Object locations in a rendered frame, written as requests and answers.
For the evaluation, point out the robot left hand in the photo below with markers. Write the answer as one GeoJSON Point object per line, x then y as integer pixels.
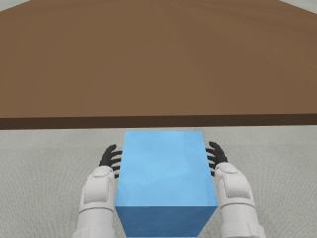
{"type": "Point", "coordinates": [108, 155]}

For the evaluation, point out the robot right hand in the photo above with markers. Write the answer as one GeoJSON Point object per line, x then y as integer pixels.
{"type": "Point", "coordinates": [219, 156]}

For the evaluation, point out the left robot forearm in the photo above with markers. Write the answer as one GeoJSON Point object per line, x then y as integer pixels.
{"type": "Point", "coordinates": [95, 215]}

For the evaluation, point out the carton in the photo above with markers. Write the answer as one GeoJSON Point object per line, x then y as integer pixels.
{"type": "Point", "coordinates": [165, 187]}

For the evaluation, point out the right robot forearm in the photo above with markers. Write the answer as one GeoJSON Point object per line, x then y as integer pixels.
{"type": "Point", "coordinates": [237, 204]}

